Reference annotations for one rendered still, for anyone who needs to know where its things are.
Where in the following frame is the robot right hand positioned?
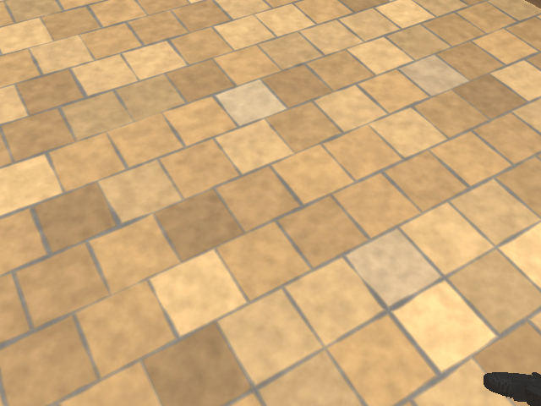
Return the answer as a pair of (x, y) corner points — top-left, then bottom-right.
(484, 372), (541, 406)

